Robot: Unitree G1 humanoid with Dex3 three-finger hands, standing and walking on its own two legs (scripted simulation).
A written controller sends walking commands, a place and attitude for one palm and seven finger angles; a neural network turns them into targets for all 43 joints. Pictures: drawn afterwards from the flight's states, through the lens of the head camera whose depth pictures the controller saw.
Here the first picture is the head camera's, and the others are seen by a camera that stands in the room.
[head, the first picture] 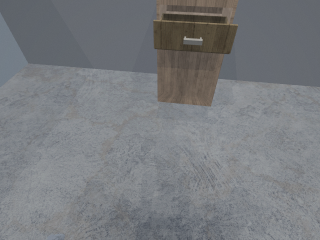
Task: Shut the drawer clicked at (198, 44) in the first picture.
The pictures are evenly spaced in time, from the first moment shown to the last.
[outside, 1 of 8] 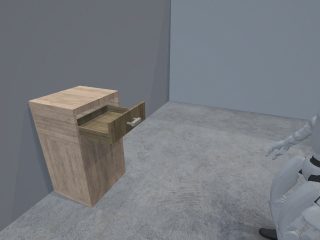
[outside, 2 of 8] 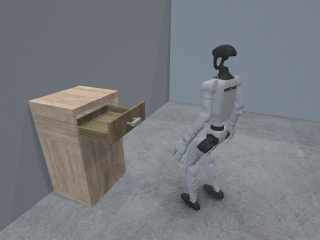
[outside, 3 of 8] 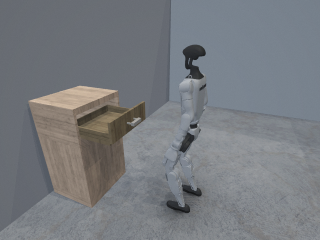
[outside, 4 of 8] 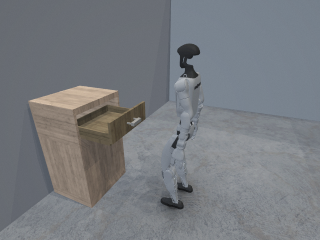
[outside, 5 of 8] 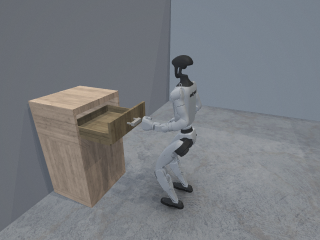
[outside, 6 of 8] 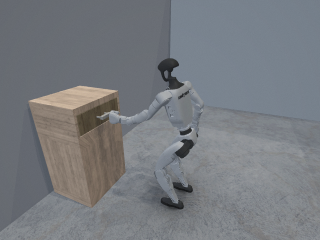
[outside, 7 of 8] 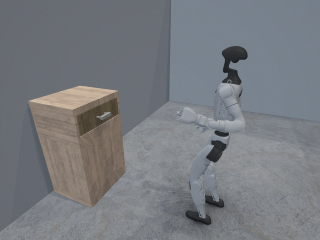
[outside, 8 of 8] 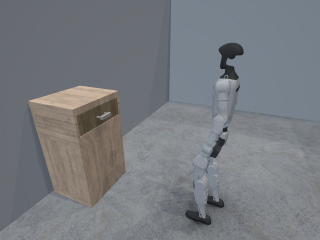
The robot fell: no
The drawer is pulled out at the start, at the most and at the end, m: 0.28 0.28 0.00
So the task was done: yes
